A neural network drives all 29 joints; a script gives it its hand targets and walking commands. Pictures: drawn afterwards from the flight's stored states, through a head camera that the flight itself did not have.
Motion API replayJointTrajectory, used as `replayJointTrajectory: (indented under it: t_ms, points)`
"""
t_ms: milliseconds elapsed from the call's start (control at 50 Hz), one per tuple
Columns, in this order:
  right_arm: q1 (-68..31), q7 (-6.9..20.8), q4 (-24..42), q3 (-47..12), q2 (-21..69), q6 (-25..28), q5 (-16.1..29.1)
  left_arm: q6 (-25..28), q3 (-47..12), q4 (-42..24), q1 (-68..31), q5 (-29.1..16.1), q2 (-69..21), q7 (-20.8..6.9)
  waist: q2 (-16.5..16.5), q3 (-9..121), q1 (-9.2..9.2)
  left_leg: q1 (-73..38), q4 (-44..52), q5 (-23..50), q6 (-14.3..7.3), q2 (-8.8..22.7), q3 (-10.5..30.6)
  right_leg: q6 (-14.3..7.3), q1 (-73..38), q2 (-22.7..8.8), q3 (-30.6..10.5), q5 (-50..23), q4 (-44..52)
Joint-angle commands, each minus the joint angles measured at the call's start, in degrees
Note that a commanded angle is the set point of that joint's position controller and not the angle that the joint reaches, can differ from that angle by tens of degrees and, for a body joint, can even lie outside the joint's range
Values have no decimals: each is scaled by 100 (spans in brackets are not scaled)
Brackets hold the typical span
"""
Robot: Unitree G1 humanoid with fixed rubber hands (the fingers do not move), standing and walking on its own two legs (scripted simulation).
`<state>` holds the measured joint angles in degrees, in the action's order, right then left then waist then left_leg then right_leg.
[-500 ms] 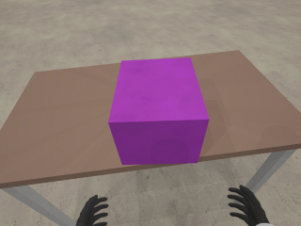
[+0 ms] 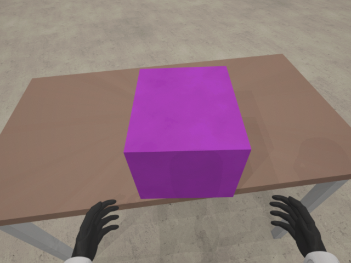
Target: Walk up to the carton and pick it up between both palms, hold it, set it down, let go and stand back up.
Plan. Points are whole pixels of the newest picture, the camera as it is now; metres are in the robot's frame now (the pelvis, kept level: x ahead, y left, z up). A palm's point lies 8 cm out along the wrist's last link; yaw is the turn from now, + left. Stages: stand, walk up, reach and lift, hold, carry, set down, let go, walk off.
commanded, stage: reach and lift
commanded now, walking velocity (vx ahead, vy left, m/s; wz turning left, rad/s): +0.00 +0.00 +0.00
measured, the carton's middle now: (184, 130) +0.44 -0.02 +0.06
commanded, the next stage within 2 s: none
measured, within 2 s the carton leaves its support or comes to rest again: neither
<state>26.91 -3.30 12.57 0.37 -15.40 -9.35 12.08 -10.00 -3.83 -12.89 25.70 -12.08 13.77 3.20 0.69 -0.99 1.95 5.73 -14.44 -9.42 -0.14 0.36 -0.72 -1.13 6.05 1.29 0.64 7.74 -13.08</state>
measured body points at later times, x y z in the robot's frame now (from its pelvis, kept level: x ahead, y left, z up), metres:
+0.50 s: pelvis +0.01 +0.01 +0.00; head +0.01 +0.01 +0.45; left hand +0.25 +0.19 +0.05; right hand +0.22 -0.23 +0.05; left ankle -0.02 +0.12 -0.75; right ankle -0.01 -0.11 -0.75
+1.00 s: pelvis -0.02 +0.01 +0.00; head -0.01 +0.00 +0.45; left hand +0.32 +0.18 +0.10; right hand +0.30 -0.25 +0.09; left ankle -0.02 +0.12 -0.75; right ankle -0.01 -0.11 -0.75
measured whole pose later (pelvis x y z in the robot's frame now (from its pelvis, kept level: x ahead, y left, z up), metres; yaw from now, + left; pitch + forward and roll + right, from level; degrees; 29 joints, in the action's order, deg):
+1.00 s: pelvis -0.02 +0.01 +0.00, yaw +1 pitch +1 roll +0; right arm -13.8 -3.3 -5.3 7.7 -21.0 -30.7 17.1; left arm -32.6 -1.0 2.9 -15.3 -18.0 15.8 8.0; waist 1.2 0.9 2.8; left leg 8.6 -15.5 -8.0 -0.9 -1.1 0.3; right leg -0.3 9.4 0.1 0.5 7.4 -15.7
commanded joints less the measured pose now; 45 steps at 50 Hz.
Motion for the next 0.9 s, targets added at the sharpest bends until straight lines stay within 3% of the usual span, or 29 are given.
replayJointTrajectory:
  t_ms: [0,40,100,140,160,180,200,240,280,360,380,400,440,480,520,540,560,580,620,640,680,700,740,760,780,820,840,860,880]
  points:
    - [-400,54,1011,130,-592,524,124,495,96,-942,-319,-49,414,48,-22,467,-64,250,164,1164,-200,86,210,22,-553,-150,-391,-1350,-98]
    - [-506,52,1344,222,-694,633,189,548,277,-1035,-364,-115,486,106,-357,492,-101,470,134,1044,-233,66,259,75,-585,-197,-390,-1416,-193]
    - [-515,18,947,280,-707,701,273,623,190,-1213,-646,-58,691,146,-84,867,-24,156,184,717,-232,50,227,-23,-599,-261,-373,-1083,-118]
    - [-612,-5,944,301,-733,676,247,629,218,-1156,-826,-201,529,184,-158,810,13,237,187,1093,-99,49,247,-5,-423,-159,-297,-1316,-106]
    - [-621,4,827,365,-900,682,282,614,185,-1026,-821,-150,646,195,-167,1043,-24,51,108,1355,-154,79,205,0,-550,-134,-344,-1492,-105]
    - [-737,60,811,250,-762,659,382,546,196,-971,-762,-170,555,208,-63,826,-80,183,199,1353,-121,123,271,-36,-615,-194,-330,-1407,-108]
    - [-693,54,908,299,-860,651,360,544,4,-1221,-781,-206,596,214,41,892,8,27,194,1294,-107,96,199,-7,-608,-156,-321,-1467,-70]
    - [-721,70,777,436,-1044,661,434,518,38,-1354,-798,-235,608,275,204,872,-39,-193,101,1779,-68,89,252,-109,-370,-150,-344,-1588,-77]
    - [-831,71,868,479,-1019,578,350,401,144,-903,-939,-281,600,264,-360,844,38,-103,46,2048,-50,13,204,20,-526,-134,-261,-1907,-30]
    - [-1153,35,892,428,-1004,361,488,225,21,-1231,-1338,-393,699,258,-230,952,134,-317,13,2025,-113,-11,250,62,-330,-129,-294,-1939,-30]
    - [-1249,39,877,471,-1105,294,444,150,114,-1272,-1458,-380,675,270,-122,1025,37,-290,88,1963,-54,9,260,-6,-432,-110,-238,-1812,-21]
    - [-1495,68,973,508,-1139,250,354,88,219,-1016,-1490,-314,655,257,-291,1007,18,-283,-2,1884,-65,-3,230,49,-349,-104,-305,-1707,41]
    - [-1717,84,895,490,-1041,112,574,-51,205,-1074,-1801,-374,671,300,-20,991,-28,-152,106,1749,-42,87,286,-41,-371,-150,-273,-1510,-63]
    - [-1987,111,641,540,-1166,-101,623,-251,244,-959,-2126,-468,740,315,-39,1014,23,-215,84,1562,-63,70,274,-27,-97,-153,-237,-1193,-39]
    - [-2141,66,843,650,-1305,-165,679,-301,305,-1107,-2301,-432,916,379,-171,1264,24,-156,-64,1710,-72,37,234,-12,-221,-161,-253,-1363,-133]
    - [-2551,63,1048,662,-1321,-234,723,-387,286,-1207,-2677,-419,758,415,-28,1543,-24,-202,-33,1763,0,115,301,-90,-308,-142,-231,-1299,-206]
    - [-2840,56,760,723,-1373,-356,712,-486,297,-1234,-3038,-511,713,446,172,1564,23,-135,-67,1667,34,92,268,-74,-367,-110,-234,-1306,-167]
    - [-3067,41,603,828,-1430,-489,720,-608,415,-1085,-3215,-445,795,480,154,1769,8,-162,-178,1800,51,50,193,-55,-432,-152,-263,-1365,-236]
    - [-3337,33,464,680,-1370,-740,645,-935,389,-641,-3369,-517,782,494,-254,1581,-95,-105,-198,1612,2,82,255,12,-452,-117,-204,-1243,-308]
    - [-3366,45,329,784,-1432,-899,649,-1111,364,-546,-3449,-629,647,481,-162,1214,56,-127,-114,1686,36,105,362,-23,-216,-88,-191,-1266,-315]
    - [-3977,51,81,843,-1474,-1113,666,-1299,512,-570,-4090,-483,832,506,-44,1396,-23,-176,-164,1718,7,5,255,-36,-281,-69,-230,-1410,-291]
    - [-3880,43,24,983,-1528,-1158,596,-1365,502,-619,-4029,-436,827,519,-41,1535,80,-357,-189,1899,24,9,316,-58,-127,-65,-283,-1410,-295]
    - [-4360,31,235,1010,-1694,-1188,747,-1390,464,-901,-4475,-510,860,566,84,2055,10,-530,-178,2127,40,59,377,-34,-231,-39,-248,-1557,-362]
    - [-4607,4,165,1032,-1730,-1239,591,-1497,481,-440,-4661,-584,724,547,44,1838,101,-402,-185,1978,89,57,366,-31,-212,-56,-199,-1501,-337]
    - [-4751,39,-235,951,-1611,-1367,644,-1610,478,-81,-4711,-494,844,526,114,1832,-13,-414,-170,1891,58,41,356,-23,-317,-108,-245,-1434,-320]
    - [-4984,19,-442,1171,-1697,-1537,465,-1758,507,89,-5046,-493,861,501,-180,1852,102,-375,-60,1576,27,21,290,23,-423,-31,-157,-1340,-213]
    - [-4886,7,-477,1171,-1647,-1607,520,-1793,599,84,-5086,-548,874,522,-151,1801,80,-427,-41,1545,28,22,375,35,-371,-21,-137,-1302,-259]
    - [-5403,-6,-390,1193,-1692,-1656,512,-1816,632,-69,-5685,-544,877,542,-263,1982,165,-285,-64,1471,20,-2,370,43,-217,29,-124,-1244,-307]
    - [-5528,22,-768,1075,-1585,-1763,530,-1903,538,465,-5664,-628,749,508,-418,1730,117,-301,19,1281,-1,38,370,56,-258,-1,-97,-1179,-288]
